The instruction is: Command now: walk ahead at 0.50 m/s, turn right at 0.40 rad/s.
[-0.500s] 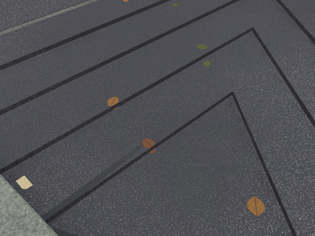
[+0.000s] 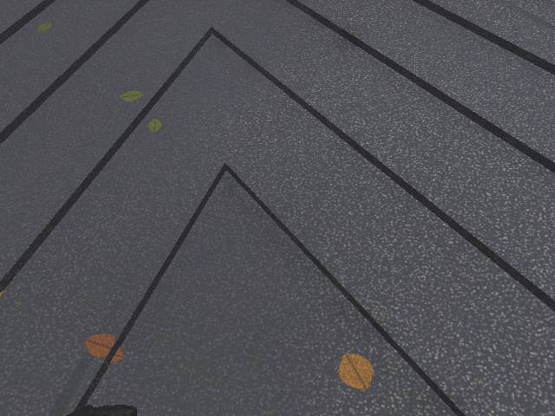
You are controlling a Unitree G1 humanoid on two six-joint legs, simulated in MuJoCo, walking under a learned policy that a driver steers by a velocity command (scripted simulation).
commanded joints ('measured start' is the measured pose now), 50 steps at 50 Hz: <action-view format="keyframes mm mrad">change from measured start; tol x32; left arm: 1 164 39 37 42 -8 -10 0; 50 -8 139 66 -21 54 -147 71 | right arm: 1 -54 -149 -62 -28 -8 20 4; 23 -570 -31 -42 -255 0 -2 91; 30 -44 -195 -105 -159 -2 8 83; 50 -194 -143 -96 -172 2 23 35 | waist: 1 140 73 52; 5 253 -131 -306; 23 211 -3 72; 29 49 306 -371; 50 151 152 -55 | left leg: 1 -121 211 -200 -64 747 150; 2 -165 113 -79 207 877 130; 3 -555 -1 -40 722 122 77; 4 -767 -5 -205 920 71 72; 15 -444 43 -260 -306 948 57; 24 -459 -68 -174 -555 830 170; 27 25 -158 -126 -603 816 249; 30 711 203 -937 -803 584 460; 38 33 39 -508 -936 1030 378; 50 86 -19 -619 -663 935 247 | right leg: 1 323 -21 -51 -195 -34 -46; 4 1102 -205 174 153 483 -248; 8 674 -364 595 -257 -540 -299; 12 208 -178 209 -334 -308 -208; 27 529 -135 -152 84 354 -27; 29 -118 113 -70 716 -870 60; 30 -243 69 45 777 -856 41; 50 352 49 -7 -192 -381 29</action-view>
